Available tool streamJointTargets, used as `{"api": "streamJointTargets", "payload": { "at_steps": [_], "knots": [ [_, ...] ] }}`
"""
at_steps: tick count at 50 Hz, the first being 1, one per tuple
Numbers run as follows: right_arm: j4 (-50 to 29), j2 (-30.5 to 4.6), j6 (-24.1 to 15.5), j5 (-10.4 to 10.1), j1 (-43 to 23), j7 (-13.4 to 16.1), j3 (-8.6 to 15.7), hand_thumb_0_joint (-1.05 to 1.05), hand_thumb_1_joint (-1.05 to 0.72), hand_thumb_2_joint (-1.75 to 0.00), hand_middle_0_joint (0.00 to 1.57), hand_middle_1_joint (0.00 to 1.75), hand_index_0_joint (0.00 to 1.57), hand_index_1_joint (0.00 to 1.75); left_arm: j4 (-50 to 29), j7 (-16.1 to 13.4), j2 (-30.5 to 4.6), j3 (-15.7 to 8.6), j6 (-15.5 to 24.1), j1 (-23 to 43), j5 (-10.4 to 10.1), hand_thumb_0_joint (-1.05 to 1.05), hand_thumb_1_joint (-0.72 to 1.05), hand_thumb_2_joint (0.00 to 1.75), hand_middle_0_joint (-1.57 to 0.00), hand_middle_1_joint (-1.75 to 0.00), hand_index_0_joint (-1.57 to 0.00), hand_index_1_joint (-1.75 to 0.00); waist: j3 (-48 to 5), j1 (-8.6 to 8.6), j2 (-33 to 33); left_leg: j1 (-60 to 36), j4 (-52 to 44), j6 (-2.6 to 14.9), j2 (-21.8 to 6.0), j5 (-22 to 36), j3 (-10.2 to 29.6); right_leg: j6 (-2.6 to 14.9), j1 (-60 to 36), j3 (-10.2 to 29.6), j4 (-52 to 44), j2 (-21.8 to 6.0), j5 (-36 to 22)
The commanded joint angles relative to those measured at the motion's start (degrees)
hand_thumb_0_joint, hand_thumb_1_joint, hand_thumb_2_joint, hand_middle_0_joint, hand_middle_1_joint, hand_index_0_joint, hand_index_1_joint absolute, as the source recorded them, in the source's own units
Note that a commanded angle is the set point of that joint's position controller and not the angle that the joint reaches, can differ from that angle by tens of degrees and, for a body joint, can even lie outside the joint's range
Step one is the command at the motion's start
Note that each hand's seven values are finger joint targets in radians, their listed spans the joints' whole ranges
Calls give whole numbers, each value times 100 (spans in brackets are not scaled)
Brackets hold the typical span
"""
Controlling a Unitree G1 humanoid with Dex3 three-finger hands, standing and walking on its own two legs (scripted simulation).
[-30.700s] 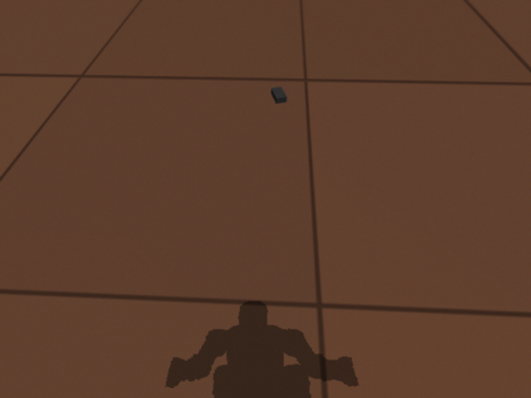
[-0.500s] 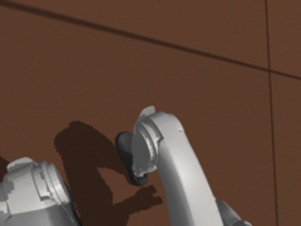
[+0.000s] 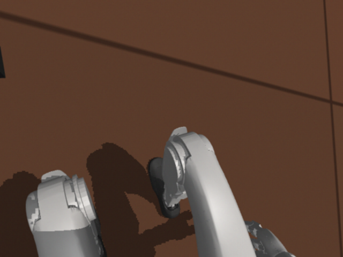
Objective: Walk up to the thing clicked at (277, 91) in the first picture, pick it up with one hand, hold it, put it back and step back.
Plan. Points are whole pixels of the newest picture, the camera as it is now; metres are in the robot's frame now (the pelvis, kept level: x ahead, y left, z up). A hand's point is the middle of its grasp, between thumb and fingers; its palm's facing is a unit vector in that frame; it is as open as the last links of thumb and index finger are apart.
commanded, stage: lift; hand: left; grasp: from above
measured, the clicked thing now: out of the picture +0.56 +0.29 -0.19
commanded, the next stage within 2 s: hold in 1.78 s
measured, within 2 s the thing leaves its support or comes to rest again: neither
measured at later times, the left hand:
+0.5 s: hand out of the picture +0.50 +0.28 -0.07, palm faces -0.47 -0.07 -0.88, open 9.8 cm
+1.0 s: hand out of the picture +0.42 +0.28 +0.12, palm faces -0.46 -0.08 -0.88, open 9.7 cm
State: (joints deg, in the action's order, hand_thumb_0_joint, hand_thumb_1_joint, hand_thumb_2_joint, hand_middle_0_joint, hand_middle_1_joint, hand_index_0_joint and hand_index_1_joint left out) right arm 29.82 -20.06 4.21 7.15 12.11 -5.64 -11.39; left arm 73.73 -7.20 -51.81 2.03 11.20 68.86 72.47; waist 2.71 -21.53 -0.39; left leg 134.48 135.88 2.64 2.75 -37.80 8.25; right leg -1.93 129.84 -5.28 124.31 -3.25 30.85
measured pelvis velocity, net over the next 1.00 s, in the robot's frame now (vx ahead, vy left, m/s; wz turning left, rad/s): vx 0.02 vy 0.00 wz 0.13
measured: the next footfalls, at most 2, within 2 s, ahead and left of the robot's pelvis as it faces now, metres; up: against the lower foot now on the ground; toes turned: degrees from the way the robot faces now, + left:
none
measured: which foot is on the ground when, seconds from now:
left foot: down 0.00-1.00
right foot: down 0.00-1.00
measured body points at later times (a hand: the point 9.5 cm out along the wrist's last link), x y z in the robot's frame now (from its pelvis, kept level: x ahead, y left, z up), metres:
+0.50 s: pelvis +0.00 +0.00 +0.04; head +0.24 +0.08 +0.41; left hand +0.52 +0.29 -0.02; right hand +0.06 -0.28 -0.05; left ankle +0.07 +0.11 -0.31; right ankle +0.14 -0.14 -0.31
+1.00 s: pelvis +0.02 +0.00 +0.19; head +0.17 +0.03 +0.61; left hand +0.43 +0.28 +0.17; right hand +0.15 -0.25 +0.06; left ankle +0.07 +0.11 -0.31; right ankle +0.14 -0.14 -0.31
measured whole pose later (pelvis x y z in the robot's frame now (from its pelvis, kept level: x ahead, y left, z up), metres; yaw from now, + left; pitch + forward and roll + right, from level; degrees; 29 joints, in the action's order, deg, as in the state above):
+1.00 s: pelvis +0.02 +0.00 +0.19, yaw +7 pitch +30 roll -4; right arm 35.8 -14.5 7.0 -1.2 9.5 1.1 -0.5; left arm 46.7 1.0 -32.9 5.7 7.6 36.2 57.0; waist -10.3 -7.1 -4.4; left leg 94.4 100.6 1.9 0.6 -36.3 1.9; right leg -3.0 94.8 -0.4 94.7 -2.7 29.9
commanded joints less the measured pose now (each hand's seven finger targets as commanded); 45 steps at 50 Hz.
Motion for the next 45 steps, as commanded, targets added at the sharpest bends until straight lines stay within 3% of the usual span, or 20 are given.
{"api": "streamJointTargets", "payload": {
  "at_steps": [1,2,3,5,7,10,17,19,22,25,29,30,34,36,41,43,45],
  "knots": [
    [87,-1596,100,5,1323,139,592,0,-88,-89,20,30,20,30,-802,-128,-1050,-148,-37,2088,-195,0,66,52,-103,-35,-103,-36,-4041,-337,-2340,-3074,-1693,-182,-69,914,-325,518,-2107,-475,-986,335,-542],
    [85,-1593,111,8,1342,153,602,0,-91,-91,20,30,20,30,-878,-107,-1069,-165,-40,2077,-220,0,63,53,-106,-40,-105,-42,-4049,-356,-2325,-3030,-1686,-175,-60,928,-366,500,-2241,-459,-1067,317,-577],
    [91,-1572,126,-1,1388,169,624,0,-88,-89,20,30,20,30,-1037,-58,-1110,-187,-38,2178,-250,0,65,50,-102,-32,-102,-34,-4294,-316,-2296,-3095,-1728,-167,-65,859,-368,493,-2312,-452,-1065,326,-520],
    [89,-1573,143,-37,1417,198,679,0,-90,-91,20,30,20,30,-1185,53,-1134,-254,-54,2138,-353,0,67,52,-106,-39,-105,-40,-4416,-199,-2427,-3258,-1784,-193,-57,950,-383,510,-2293,-407,-1082,287,-562],
    [66,-1585,164,-77,1461,220,732,0,-90,-91,20,30,20,30,-1217,181,-985,-249,-83,1992,-483,0,69,54,-107,-40,-106,-41,-4411,-170,-2527,-3470,-1875,-241,-69,1071,-291,540,-2172,-406,-1071,257,-619],
    [37,-1574,233,-149,1499,265,799,0,-90,-91,20,30,20,30,-1759,299,-1232,-429,-64,2039,-565,0,71,55,-107,-43,-107,-43,-4935,1,-2586,-3707,-1954,-237,-53,1280,-310,541,-2431,-353,-1119,230,-791],
    [50,-1418,383,-232,1453,299,950,0,-90,-91,20,30,20,30,-2204,539,-958,-495,40,1425,-685,0,78,60,-112,-43,-112,-43,-5154,252,-2436,-4079,-2144,-222,-13,1572,-362,587,-2618,-228,-1328,222,-916],
    [26,-1389,412,-285,1392,323,1017,0,-90,-91,20,30,20,30,-2439,576,-947,-534,84,1419,-787,0,80,61,-113,-45,-114,-45,-5204,313,-2482,-4038,-2336,-197,9,1311,-378,581,-2629,-192,-1454,218,-748],
    [72,-1317,419,-334,1315,372,1104,0,-90,-91,20,30,20,30,-2451,654,-580,-407,129,1007,-926,0,82,59,-114,-45,-115,-44,-4909,414,-2201,-4000,-2603,-173,26,873,-355,593,-2542,-168,-1668,211,-425],
    [39,-1230,433,-396,1222,399,1245,0,-90,-90,20,30,20,30,-2796,729,-441,-387,144,718,-1017,0,83,57,-114,-44,-115,-43,-5160,615,-2188,-4455,-2926,-166,-27,814,-348,566,-2735,-95,-1819,213,-423],
    [92,-1097,415,-482,1091,475,1360,0,-90,-90,20,30,20,30,-3289,717,-249,-365,169,631,-1227,0,86,55,-114,-47,-117,-44,-5440,728,-2037,-4687,-3328,-112,-69,570,-356,480,-3161,-13,-2046,221,-463],
    [126,-1058,404,-499,1054,494,1374,0,-90,-90,20,30,20,30,-3135,712,-91,-291,153,449,-1262,0,85,55,-113,-48,-116,-45,-5285,720,-1835,-4696,-3360,-105,-66,573,-365,481,-3241,-16,-2144,235,-450],
    [192,-981,381,-585,933,592,1459,0,-90,-90,20,30,20,30,-3369,575,-153,-389,107,286,-1354,0,83,48,-112,-40,-115,-38,-5066,843,-1553,-4984,-3752,-96,-58,535,-329,447,-3569,39,-2523,219,-442],
    [195,-869,352,-633,833,615,1448,0,-90,-90,20,30,20,30,-3365,529,139,-235,46,19,-1385,0,85,47,-113,-40,-116,-37,-5055,876,-1497,-5141,-4075,-97,-102,473,-275,398,-3823,32,-2609,238,-482],
    [262,-732,293,-732,704,673,1522,0,-90,-90,20,30,20,30,-3442,467,223,-207,-154,-501,-1363,0,85,47,-113,-40,-116,-37,-5144,1106,-1336,-5877,-4632,-118,-152,898,-326,363,-4600,79,-3122,273,-775],
    [268,-657,256,-755,635,697,1523,0,-89,-90,20,30,20,30,-3574,504,468,-89,-222,-734,-1469,0,85,45,-113,-39,-117,-36,-4954,1130,-1278,-6070,-4912,-122,-168,887,-338,350,-4863,88,-3386,291,-762],
    [273,-629,226,-803,565,723,1546,0,-89,-90,20,30,20,30,-3470,556,413,-149,-305,-1245,-1514,0,87,45,-113,-40,-117,-36,-4828,1263,-1050,-6361,-5154,-138,-188,1017,-310,351,-5166,91,-3637,315,-784]
  ]
}}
